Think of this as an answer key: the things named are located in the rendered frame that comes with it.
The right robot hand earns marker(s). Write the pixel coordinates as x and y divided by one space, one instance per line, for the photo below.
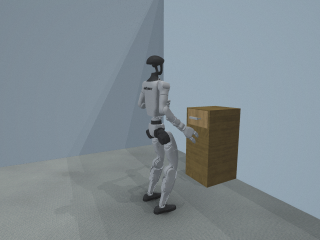
188 132

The right robot upper arm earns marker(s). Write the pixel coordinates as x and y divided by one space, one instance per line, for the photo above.
163 88

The robot torso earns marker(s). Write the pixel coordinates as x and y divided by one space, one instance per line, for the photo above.
152 95

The left robot upper arm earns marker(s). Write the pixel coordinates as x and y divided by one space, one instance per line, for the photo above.
141 101

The robot right shin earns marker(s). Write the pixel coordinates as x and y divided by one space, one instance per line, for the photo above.
167 185

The left robot hand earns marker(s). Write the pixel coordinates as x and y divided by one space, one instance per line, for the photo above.
168 103

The right robot forearm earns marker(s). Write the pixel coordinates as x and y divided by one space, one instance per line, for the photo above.
175 122

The cabinet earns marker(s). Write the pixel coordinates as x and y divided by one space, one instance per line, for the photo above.
213 158

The drawer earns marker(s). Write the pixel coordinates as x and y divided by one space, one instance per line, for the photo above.
204 115

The handle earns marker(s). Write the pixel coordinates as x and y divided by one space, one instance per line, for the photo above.
195 118

